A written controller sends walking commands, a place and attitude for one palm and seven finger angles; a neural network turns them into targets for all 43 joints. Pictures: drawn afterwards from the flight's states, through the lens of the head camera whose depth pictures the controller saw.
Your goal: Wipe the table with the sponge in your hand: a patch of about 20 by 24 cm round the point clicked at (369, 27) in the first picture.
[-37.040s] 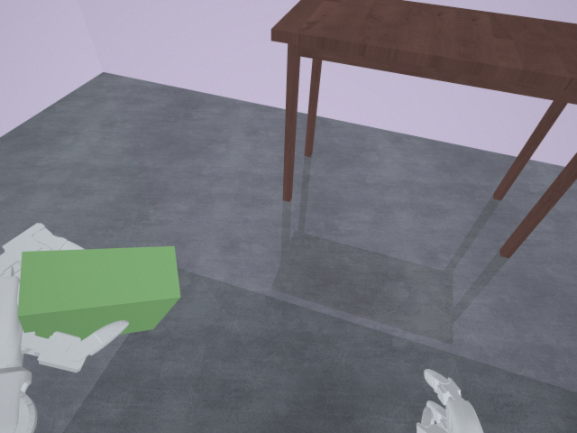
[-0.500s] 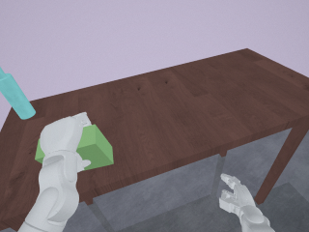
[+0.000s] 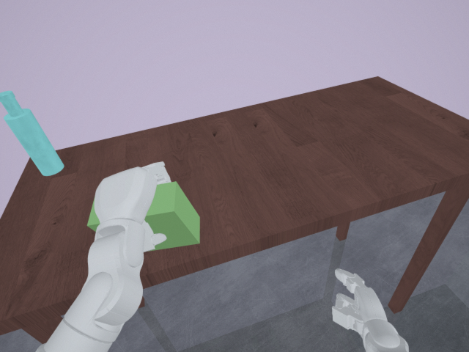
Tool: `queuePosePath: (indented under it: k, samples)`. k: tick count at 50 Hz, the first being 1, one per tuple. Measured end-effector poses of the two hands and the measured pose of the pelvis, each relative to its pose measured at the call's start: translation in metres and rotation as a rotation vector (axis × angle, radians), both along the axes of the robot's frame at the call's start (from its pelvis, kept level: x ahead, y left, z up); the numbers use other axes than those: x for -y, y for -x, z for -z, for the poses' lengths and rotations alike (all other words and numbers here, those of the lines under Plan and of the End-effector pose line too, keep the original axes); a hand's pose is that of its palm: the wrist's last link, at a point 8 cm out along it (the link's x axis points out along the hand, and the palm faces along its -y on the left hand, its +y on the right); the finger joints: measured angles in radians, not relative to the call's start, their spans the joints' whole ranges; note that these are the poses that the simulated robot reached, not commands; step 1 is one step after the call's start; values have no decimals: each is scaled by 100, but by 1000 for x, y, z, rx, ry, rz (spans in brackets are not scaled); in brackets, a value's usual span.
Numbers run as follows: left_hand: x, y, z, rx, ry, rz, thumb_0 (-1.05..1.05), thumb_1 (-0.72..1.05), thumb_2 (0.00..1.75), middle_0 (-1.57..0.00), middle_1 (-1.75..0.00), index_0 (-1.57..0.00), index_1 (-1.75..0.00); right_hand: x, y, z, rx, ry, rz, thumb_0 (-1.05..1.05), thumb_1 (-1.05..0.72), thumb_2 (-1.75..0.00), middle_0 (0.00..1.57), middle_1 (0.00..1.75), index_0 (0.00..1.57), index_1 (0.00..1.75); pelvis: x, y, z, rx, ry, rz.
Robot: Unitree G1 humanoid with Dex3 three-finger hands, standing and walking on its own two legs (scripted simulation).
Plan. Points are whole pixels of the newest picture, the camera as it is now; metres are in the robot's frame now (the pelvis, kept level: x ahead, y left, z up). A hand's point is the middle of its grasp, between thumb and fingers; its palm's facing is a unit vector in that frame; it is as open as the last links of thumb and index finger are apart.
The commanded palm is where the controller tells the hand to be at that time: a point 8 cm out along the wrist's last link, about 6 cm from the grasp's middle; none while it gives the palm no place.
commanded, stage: slide across to the third lane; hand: left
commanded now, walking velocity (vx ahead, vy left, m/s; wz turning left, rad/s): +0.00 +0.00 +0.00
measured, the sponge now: (155, 226) +0.29 +0.20 +0.10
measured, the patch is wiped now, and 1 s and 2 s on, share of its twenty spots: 0.65 0.80 0.95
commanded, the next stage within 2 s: wipe forward along the third lane in 0.26 s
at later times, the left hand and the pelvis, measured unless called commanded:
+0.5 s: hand (186, 197) +0.30 +0.13 +0.16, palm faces +0.21 -0.29 -0.94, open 9.5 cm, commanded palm +0.27 +0.15 +0.21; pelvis +0.00 -0.02 +0.00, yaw -1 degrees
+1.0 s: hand (179, 183) +0.35 +0.16 +0.15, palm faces +0.14 -0.15 -0.98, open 9.5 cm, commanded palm +0.32 +0.18 +0.19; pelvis +0.01 -0.02 +0.00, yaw -2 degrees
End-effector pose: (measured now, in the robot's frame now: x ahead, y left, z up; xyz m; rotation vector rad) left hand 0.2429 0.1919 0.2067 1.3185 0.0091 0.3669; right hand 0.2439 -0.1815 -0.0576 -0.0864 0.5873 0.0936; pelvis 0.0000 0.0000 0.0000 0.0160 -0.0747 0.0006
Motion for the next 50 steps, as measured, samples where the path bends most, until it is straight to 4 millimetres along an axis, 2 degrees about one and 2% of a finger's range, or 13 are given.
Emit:
queuePosePath:
  k: [10, 19, 37, 50]
  samples:
    - [29, -11, -6, 11, 45, 89, 0, -48, 106, -70, -145, -83, -131, 6, 0, -7, 18, -4, 2, 1, -91, -90, 20, 30, 20, 30, 7, 2, -1, 13, -2, 6]
    - [52, -20, -6, 6, 62, 146, 0, -48, 107, -70, -144, -83, -131, 20, 5, -4, -6, -6, 27, 1, -91, -90, 20, 30, 20, 30, 11, 1, -2, 9, -5, 16]
    - [39, -59, 0, -68, 13, 16, -2, -48, 107, -72, -144, -84, -131, 55, 23, 13, -97, 34, 122, 1, -91, -90, 20, 30, 20, 30, 21, -4, -2, -17, -10, 30]
    - [30, -80, 4, -129, -43, -67, -2, -48, 107, -72, -144, -84, -131, 64, 19, 13, -98, 54, 145, 1, -91, -90, 20, 30, 20, 30, 23, -6, -2, -31, -11, 27]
